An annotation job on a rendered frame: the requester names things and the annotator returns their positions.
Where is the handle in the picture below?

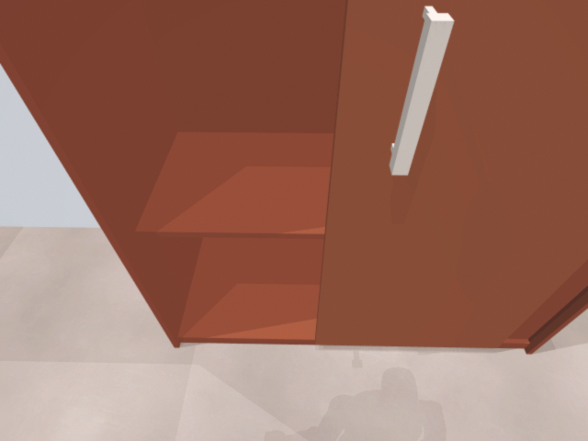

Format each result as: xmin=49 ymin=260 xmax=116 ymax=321
xmin=390 ymin=6 xmax=454 ymax=175

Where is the wardrobe door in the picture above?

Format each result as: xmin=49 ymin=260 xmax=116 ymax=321
xmin=315 ymin=0 xmax=588 ymax=348
xmin=507 ymin=259 xmax=588 ymax=339

